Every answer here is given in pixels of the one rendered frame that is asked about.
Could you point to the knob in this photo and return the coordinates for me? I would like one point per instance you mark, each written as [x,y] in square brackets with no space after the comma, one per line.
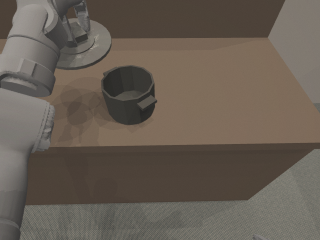
[79,33]

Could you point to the pot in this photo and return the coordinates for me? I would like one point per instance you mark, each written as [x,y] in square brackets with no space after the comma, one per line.
[129,94]

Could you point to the robot left forearm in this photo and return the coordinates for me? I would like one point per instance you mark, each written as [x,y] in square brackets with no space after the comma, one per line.
[32,50]

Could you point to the left robot upper arm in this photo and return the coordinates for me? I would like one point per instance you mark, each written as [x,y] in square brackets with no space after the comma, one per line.
[26,125]

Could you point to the table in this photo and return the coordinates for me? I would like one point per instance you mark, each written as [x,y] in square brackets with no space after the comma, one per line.
[230,116]

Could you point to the lid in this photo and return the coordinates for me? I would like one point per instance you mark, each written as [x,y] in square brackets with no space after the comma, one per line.
[88,52]

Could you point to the left robot hand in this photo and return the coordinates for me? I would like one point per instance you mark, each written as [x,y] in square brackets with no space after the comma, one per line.
[81,11]

